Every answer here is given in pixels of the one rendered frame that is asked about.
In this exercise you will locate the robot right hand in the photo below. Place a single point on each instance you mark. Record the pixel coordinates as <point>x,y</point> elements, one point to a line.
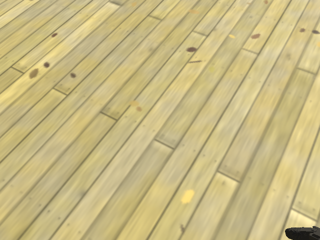
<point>303,233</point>

